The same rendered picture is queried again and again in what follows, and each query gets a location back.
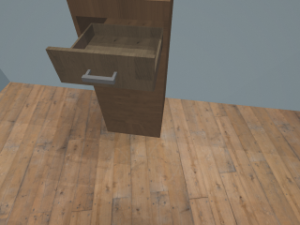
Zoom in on cabinet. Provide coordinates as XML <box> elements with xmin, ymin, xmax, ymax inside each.
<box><xmin>67</xmin><ymin>0</ymin><xmax>173</xmax><ymax>138</ymax></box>

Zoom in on drawer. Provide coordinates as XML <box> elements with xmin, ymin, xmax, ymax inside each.
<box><xmin>45</xmin><ymin>22</ymin><xmax>164</xmax><ymax>92</ymax></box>

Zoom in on handle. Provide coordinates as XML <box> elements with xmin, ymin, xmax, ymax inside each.
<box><xmin>82</xmin><ymin>69</ymin><xmax>117</xmax><ymax>85</ymax></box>

